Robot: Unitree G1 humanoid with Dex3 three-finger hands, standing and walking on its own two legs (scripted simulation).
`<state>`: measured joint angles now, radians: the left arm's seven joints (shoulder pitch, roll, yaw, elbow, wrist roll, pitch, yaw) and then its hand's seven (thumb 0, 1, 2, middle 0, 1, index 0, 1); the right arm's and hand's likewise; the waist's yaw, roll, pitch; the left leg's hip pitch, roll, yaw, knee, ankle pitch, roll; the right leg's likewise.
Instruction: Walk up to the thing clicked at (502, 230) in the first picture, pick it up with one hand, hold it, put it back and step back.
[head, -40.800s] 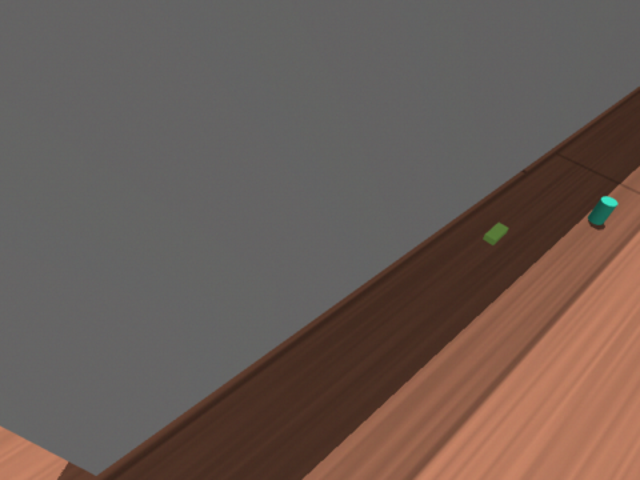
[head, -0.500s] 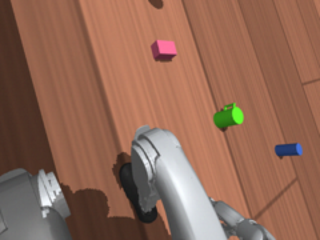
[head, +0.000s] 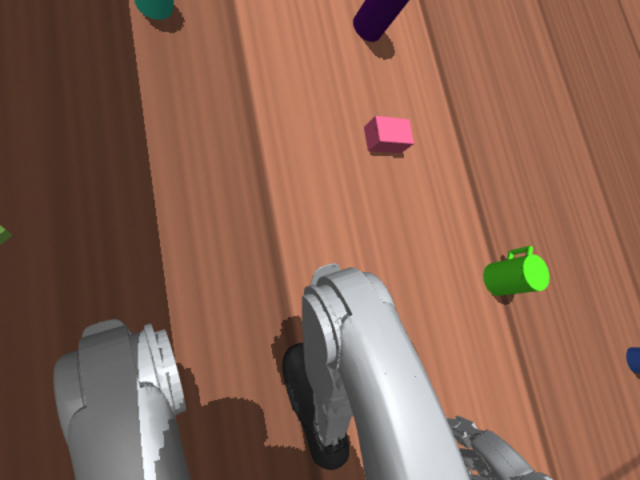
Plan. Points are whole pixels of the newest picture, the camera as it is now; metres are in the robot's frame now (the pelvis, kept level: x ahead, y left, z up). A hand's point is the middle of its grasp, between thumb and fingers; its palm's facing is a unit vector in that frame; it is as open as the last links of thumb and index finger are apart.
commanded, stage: settle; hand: left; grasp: from above
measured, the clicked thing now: out of the picture +0.43 +0.36 -0.29
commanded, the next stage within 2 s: go down in 0.34 s
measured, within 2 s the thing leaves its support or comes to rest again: neither
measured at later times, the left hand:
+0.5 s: hand out of the picture +0.42 +0.33 -0.13, palm faces -0.45 -0.04 -0.89, open 5.4 cm
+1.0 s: hand out of the picture +0.37 +0.33 +0.00, palm faces -0.51 -0.09 -0.86, open 7.2 cm
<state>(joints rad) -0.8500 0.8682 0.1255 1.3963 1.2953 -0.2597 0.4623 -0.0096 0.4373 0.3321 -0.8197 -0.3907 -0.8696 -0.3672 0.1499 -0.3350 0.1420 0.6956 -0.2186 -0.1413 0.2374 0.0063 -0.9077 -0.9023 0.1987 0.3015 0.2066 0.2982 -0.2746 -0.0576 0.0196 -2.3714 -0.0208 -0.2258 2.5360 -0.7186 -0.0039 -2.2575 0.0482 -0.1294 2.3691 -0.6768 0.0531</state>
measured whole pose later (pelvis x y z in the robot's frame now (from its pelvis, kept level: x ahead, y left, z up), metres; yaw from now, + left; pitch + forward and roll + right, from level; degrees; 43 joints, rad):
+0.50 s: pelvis -0.01 -0.01 +0.02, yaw +4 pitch +32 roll -10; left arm -0.93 0.79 0.03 1.35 1.29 -0.31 0.31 0.00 0.63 0.25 -0.98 -0.32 -1.02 -0.28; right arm 0.16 -0.30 0.10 0.69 -0.14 -0.02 0.14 0.01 -0.91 -0.90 0.20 0.30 0.21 0.30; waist -0.23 0.00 -0.05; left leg -2.33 -0.03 -0.17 2.42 -0.66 -0.01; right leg -2.24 0.02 -0.08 2.31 -0.65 0.05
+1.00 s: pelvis -0.01 -0.01 +0.11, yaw +7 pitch +34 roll -7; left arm -0.66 0.69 -0.01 0.90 1.08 -0.27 0.02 0.00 0.40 0.42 -0.76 -0.50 -0.81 -0.46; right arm 0.18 -0.29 0.01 0.64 -0.03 0.05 0.08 0.01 -0.91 -0.90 0.20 0.30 0.21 0.30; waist -0.13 0.04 -0.16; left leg -2.09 -0.01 -0.10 2.14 -0.65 0.01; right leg -2.02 0.01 -0.04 2.05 -0.64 0.05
